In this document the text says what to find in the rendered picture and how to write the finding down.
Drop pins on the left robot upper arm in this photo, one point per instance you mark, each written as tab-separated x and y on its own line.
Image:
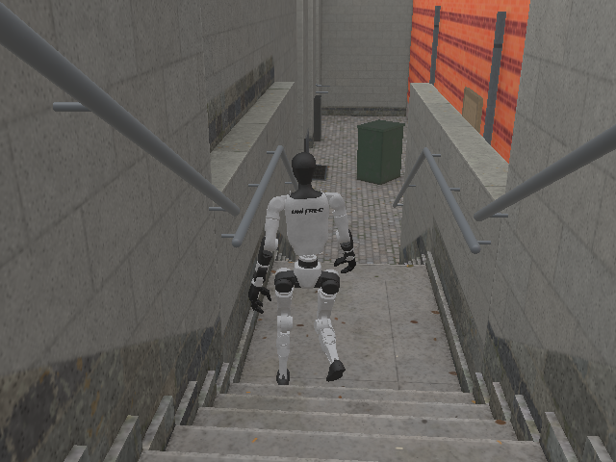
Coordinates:
276	205

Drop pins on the right robot forearm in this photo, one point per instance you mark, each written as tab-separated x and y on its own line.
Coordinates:
348	249

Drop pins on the robot head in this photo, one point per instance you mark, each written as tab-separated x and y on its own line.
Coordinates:
304	165

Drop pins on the left robot forearm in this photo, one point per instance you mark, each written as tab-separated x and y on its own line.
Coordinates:
262	266

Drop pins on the right robot hand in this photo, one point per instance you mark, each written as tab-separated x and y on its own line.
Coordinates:
350	267

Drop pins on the left robot shin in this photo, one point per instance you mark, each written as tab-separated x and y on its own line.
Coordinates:
283	348

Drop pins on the left robot hand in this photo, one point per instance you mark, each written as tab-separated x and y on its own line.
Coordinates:
253	295

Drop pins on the right robot upper arm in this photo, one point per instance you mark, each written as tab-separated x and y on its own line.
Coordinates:
337	203

